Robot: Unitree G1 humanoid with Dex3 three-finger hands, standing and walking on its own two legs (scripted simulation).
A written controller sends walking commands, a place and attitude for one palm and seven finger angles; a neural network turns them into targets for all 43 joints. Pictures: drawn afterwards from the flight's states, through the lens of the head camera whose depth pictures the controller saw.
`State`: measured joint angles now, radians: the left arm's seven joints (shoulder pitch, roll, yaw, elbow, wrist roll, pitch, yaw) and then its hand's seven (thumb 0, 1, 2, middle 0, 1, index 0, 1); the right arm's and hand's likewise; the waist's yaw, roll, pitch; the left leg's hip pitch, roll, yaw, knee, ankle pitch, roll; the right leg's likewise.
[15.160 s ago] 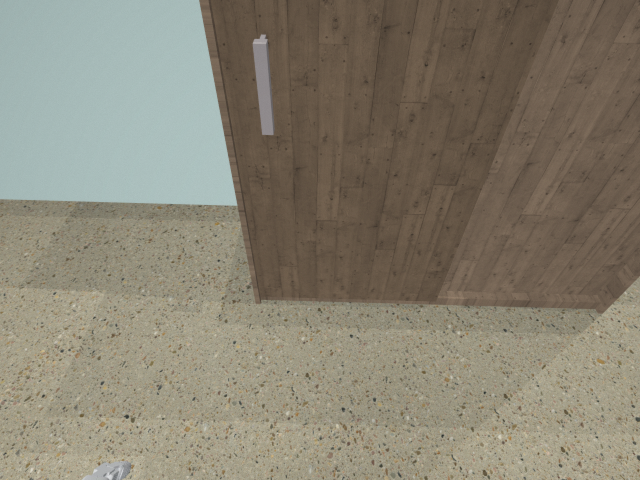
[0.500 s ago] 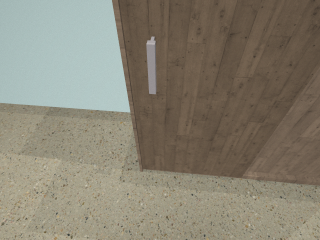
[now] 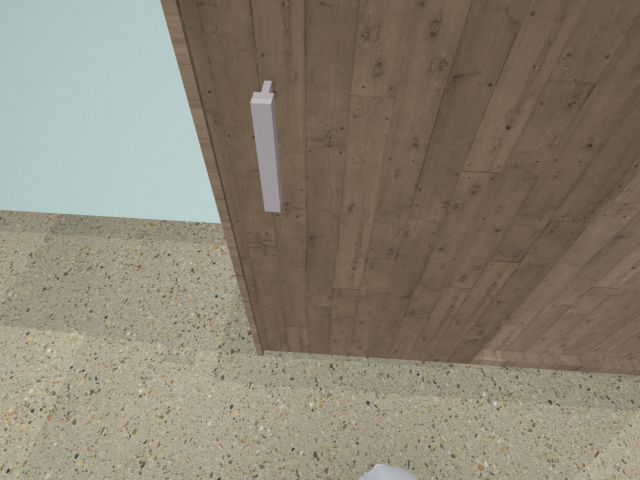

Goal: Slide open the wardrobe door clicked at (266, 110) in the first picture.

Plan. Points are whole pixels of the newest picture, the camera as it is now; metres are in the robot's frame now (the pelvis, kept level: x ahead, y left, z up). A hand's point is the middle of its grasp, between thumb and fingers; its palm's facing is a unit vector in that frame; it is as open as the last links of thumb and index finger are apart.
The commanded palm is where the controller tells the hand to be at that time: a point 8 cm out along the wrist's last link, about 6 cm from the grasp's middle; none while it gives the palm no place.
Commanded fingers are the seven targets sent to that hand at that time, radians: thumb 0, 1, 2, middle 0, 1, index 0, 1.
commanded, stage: shuffle to correct the standing spot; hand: left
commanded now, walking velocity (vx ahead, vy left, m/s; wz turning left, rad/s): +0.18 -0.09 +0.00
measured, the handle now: (270, 150) +0.54 +0.09 +0.11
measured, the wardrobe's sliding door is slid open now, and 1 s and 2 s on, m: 0.00 0.00 0.00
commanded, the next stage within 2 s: come to a stop and stand still in 0.02 s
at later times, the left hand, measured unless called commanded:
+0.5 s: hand out of the picture +0.11 +0.14 -0.19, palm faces +0.14 -0.98 -0.17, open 7.3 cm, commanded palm none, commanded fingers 0.00 0.90 0.90 -0.20 -0.30 -0.20 -0.30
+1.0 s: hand out of the picture +0.04 +0.08 -0.16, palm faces +0.07 -0.98 -0.18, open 7.4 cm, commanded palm none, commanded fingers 0.00 0.90 0.90 -0.20 -0.30 -0.20 -0.30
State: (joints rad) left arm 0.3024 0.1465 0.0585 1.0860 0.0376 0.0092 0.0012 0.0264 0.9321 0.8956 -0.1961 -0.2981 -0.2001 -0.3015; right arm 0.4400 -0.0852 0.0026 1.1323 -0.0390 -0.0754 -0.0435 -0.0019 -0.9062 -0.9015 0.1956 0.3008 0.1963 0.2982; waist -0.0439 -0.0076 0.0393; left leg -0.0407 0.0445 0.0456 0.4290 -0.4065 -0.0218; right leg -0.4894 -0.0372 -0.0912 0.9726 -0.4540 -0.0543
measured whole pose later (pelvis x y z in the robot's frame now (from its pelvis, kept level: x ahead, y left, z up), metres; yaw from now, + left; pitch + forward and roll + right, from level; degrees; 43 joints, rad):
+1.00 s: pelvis +0.07 -0.07 +0.01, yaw +0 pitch +0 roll +2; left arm 0.37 0.11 0.02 1.07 0.03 -0.01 0.03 0.00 0.90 0.90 -0.20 -0.30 -0.20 -0.30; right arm 0.26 -0.20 -0.06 1.07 -0.02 0.03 0.00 -0.02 -0.93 -0.90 0.20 0.30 0.20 0.30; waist 0.02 -0.01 -0.02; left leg -0.34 0.04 0.08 0.58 -0.28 -0.02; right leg -0.09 -0.04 -0.04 0.44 -0.35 -0.02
